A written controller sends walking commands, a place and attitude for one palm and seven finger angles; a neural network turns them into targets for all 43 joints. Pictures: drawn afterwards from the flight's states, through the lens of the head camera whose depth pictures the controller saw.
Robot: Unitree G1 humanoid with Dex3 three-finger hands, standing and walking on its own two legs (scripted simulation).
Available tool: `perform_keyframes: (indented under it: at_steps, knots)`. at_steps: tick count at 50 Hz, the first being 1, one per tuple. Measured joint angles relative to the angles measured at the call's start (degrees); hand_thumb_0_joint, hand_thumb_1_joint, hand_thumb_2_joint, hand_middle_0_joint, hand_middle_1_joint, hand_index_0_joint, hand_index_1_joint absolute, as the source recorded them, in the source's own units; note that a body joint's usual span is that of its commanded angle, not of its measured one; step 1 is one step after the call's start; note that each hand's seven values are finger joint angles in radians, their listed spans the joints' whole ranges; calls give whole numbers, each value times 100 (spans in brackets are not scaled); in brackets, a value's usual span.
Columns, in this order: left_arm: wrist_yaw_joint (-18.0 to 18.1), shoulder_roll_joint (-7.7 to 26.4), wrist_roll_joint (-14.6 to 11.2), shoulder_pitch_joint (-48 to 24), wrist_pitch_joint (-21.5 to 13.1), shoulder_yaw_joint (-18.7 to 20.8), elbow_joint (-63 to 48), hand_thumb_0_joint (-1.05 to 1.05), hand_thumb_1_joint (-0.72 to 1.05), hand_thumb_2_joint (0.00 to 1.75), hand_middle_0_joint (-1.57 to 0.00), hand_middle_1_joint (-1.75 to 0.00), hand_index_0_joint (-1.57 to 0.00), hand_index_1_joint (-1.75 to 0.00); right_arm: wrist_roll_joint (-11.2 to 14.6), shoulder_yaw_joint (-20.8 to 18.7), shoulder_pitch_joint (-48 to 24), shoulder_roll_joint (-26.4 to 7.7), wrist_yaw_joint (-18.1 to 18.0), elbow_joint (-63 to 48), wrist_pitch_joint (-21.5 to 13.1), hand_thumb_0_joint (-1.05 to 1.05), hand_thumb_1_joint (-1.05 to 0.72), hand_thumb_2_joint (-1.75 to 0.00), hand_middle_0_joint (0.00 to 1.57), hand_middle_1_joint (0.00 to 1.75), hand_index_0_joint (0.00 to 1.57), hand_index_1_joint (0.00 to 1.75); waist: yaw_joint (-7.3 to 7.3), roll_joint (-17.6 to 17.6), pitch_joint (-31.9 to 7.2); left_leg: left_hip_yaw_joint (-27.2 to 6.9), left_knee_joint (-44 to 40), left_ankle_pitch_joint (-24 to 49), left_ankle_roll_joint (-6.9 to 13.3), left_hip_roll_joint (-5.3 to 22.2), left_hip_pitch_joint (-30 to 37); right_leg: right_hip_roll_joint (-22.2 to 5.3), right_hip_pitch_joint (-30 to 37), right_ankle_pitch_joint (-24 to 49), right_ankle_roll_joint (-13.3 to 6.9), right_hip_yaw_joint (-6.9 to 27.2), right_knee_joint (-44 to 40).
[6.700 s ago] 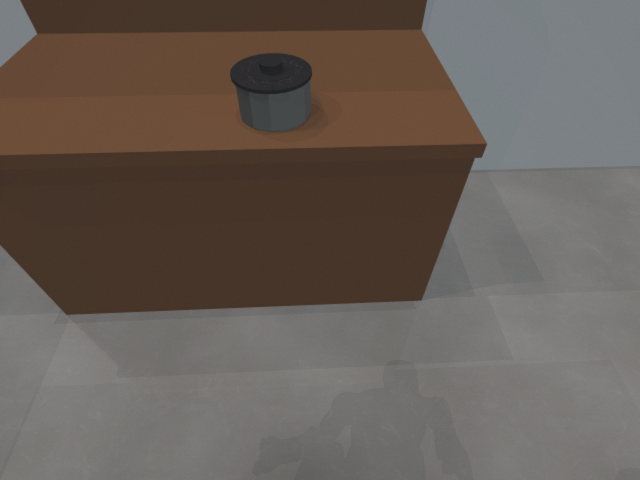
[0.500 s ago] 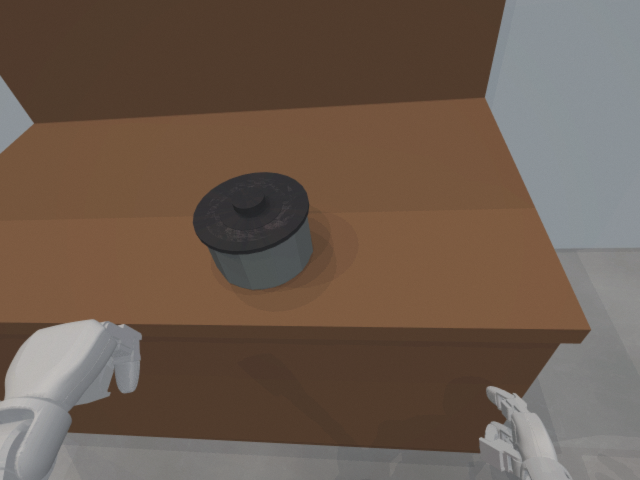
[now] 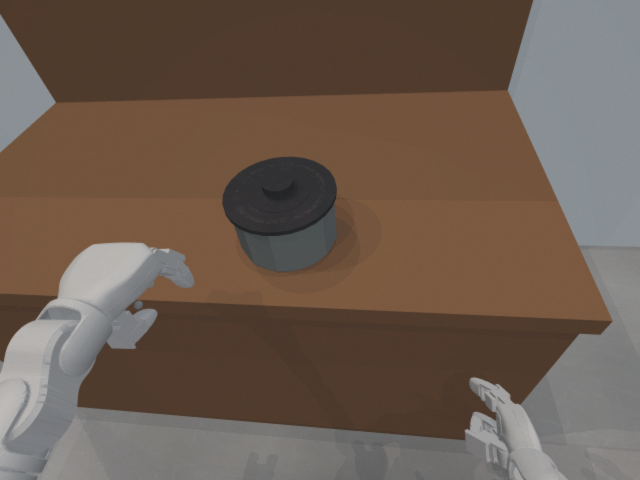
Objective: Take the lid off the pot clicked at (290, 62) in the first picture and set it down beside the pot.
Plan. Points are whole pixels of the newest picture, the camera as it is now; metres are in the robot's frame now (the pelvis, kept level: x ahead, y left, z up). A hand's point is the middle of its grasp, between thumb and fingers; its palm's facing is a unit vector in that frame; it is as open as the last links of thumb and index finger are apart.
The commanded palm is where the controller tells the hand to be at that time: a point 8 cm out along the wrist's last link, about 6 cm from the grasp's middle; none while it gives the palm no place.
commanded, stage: reach forward and open the fingers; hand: left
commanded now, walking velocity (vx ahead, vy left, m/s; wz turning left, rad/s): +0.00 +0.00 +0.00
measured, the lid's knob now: (277, 183) +0.53 +0.14 +0.08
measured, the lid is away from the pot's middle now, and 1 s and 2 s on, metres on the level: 0.00 0.00 0.00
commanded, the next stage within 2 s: move the open hand above the knob in 0.32 s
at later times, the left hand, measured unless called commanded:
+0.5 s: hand (141, 262) +0.30 +0.25 +0.15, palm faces -0.12 -0.04 -0.99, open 9.9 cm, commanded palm +0.28 +0.24 +0.21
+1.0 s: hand (197, 219) +0.38 +0.21 +0.14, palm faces -0.22 -0.04 -0.97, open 9.9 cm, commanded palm +0.36 +0.21 +0.21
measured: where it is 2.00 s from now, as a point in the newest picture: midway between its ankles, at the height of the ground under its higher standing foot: outside the picture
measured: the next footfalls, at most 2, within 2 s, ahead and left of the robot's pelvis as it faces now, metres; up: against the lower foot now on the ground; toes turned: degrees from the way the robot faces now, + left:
none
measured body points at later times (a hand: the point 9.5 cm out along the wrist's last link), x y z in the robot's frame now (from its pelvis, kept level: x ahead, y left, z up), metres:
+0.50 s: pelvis -0.01 +0.00 +0.00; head +0.00 -0.04 +0.45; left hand +0.30 +0.25 +0.20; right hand +0.22 -0.21 -0.10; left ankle +0.09 +0.09 -0.74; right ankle -0.04 -0.13 -0.74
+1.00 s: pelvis +0.02 -0.01 +0.00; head +0.03 -0.06 +0.44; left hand +0.39 +0.21 +0.20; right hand +0.20 -0.25 -0.11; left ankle +0.09 +0.09 -0.74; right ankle -0.04 -0.13 -0.74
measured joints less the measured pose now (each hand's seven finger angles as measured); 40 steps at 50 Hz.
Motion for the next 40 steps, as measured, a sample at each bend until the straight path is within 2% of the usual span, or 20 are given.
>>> perform_keyframes:
  at_steps: [7, 13, 28, 34, 40]
  knots:
    - [-122, 9, 38, -479, 119, -119, 224, 0, -17, 135, -88, -21, -89, -20, 13, 43, -23, 14, 14, 20, -20, 1, -91, -90, 20, 30, 20, 30, -5, 18, 10, 9, -21, 60, 39, -36, -30, -37, -61, 17, 26, 3, 53]
    - [-247, 44, 69, -867, 172, -210, 360, 0, -25, 141, -86, -12, -87, -12, 18, 37, -12, -14, -8, 19, -79, 1, -91, -90, 20, 30, 20, 30, -5, 10, 24, -6, -6, 80, 48, -55, -49, -53, -91, 4, 26, -15, 114]
    - [-583, 48, 82, -1839, 405, -439, 1084, 0, -29, 147, -86, -9, -86, -8, 81, 28, 16, -103, -50, 32, -89, 1, -91, -90, 20, 30, 20, 30, -62, -3, -2, -84, 83, 51, -7, -49, -132, -35, -180, -90, -14, -86, 273]
    - [-707, -18, 173, -2292, 439, -685, 1507, 0, -29, 148, -86, -9, -86, -8, 86, 32, 45, -115, -74, 74, -92, 1, -91, -90, 20, 30, 20, 30, -136, -38, 8, -109, 150, -9, -41, -34, -166, -16, -207, -156, -51, -106, 336]
    - [-816, -65, 211, -2648, 522, -737, 1868, 0, -29, 148, -86, -9, -86, -8, 90, -1, 118, -142, -32, 92, -41, 1, -91, -90, 20, 30, 20, 30, -227, -55, -25, -90, 202, -88, -66, -19, -209, -5, -258, -227, -79, -82, 385]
